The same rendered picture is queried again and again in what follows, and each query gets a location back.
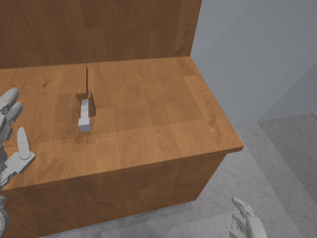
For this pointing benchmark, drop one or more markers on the counter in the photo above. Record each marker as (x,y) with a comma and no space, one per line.
(158,134)

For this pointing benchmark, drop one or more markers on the left robot forearm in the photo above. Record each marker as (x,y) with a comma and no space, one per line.
(4,217)

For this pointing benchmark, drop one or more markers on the right robot hand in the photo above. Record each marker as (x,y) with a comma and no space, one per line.
(252,227)

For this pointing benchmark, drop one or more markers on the left robot hand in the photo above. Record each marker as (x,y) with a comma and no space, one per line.
(19,161)

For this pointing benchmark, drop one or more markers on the tap lever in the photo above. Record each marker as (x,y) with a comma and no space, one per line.
(84,122)

